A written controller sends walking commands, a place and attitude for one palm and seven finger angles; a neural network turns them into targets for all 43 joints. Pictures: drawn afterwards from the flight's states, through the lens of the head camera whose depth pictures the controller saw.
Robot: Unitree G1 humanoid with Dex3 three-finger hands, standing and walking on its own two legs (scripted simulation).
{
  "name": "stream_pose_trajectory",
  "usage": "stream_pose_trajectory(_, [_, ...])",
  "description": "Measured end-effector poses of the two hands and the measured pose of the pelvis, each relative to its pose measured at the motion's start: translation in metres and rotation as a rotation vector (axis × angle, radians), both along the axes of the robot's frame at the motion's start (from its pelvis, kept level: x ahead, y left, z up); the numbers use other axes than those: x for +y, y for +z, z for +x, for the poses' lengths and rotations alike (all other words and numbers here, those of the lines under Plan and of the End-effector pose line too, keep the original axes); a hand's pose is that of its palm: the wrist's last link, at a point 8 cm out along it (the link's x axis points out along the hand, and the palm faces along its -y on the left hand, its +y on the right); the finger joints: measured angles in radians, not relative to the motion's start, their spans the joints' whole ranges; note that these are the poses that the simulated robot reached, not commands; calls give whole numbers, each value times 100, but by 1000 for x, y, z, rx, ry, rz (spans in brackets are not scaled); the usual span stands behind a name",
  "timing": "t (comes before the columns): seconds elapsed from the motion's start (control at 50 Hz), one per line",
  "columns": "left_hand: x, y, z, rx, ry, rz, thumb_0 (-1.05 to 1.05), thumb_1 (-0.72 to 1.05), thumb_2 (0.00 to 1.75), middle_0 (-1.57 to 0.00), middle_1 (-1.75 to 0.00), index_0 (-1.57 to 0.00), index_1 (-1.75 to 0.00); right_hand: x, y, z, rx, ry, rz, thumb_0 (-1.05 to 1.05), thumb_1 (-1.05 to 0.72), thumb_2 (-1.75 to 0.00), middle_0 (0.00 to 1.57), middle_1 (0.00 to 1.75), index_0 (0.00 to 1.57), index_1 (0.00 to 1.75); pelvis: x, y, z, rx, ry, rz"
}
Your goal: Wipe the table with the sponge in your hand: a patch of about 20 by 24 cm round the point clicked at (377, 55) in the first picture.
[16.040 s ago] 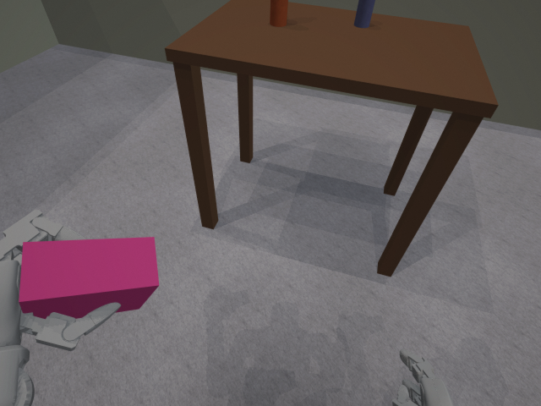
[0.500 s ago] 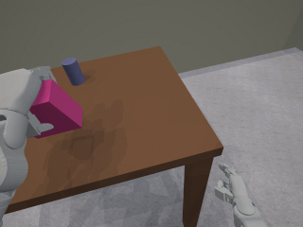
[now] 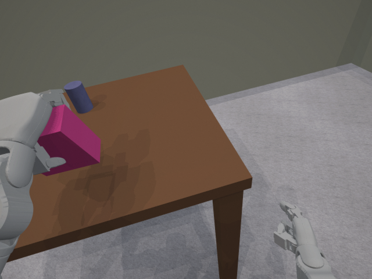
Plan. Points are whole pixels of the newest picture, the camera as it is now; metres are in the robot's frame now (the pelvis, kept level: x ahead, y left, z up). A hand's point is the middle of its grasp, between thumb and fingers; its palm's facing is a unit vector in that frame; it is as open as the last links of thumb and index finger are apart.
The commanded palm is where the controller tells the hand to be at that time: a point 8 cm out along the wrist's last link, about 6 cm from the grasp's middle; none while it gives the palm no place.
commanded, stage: move the sponge above the wiping area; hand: left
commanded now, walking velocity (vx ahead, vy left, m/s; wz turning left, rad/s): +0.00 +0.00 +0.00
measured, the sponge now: (61, 148) +0.26 +0.28 +0.21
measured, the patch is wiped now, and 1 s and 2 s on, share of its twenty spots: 0.00 0.00 0.00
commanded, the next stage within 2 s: none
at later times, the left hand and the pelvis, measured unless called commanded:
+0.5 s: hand (44, 134) +0.25 +0.29 +0.25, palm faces +0.29 -0.01 -0.96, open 9.7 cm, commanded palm +0.20 +0.29 +0.30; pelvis +0.00 +0.01 +0.00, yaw +0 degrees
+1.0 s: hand (41, 136) +0.26 +0.31 +0.24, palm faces +0.26 -0.02 -0.96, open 9.7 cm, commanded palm +0.21 +0.30 +0.29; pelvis +0.01 +0.02 +0.00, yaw +0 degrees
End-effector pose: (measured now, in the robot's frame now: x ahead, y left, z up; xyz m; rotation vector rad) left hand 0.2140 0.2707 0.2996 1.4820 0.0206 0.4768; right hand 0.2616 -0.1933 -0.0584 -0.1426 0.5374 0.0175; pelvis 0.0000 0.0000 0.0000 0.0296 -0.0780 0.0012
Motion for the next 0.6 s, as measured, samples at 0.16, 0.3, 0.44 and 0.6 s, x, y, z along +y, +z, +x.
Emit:
stream_pose_trajectory(0.16, [11, 2, 2, 7, 37, 11, 0, -46, 103, -77, -136, -77, -136, -9, -3, -6, 14, -23, -1, 1, -91, -90, 20, 30, 20, 30, -2, -1, 1, 5, -4, -3])
stream_pose_trajectory(0.3, [17, -11, 3, 47, 41, -12, 0, -46, 103, -77, -136, -77, -136, -7, -9, -10, 33, -29, -11, 1, -91, -90, 20, 30, 20, 30, 4, -1, 1, 3, 5, -4])
stream_pose_trajectory(0.44, [9, -11, 5, 29, -23, 5, 0, -46, 103, -77, -136, -77, -136, 12, -9, -7, 35, -4, 4, 1, -91, -90, 20, 30, 20, 30, 11, 1, 2, 1, 6, 0])
stream_pose_trajectory(0.6, [21, -2, 4, -16, 12, -13, 0, -46, 103, -77, -136, -77, -136, 33, -3, -1, 30, 34, 37, 1, -91, -90, 20, 30, 20, 30, 17, 3, 3, 10, 6, -4])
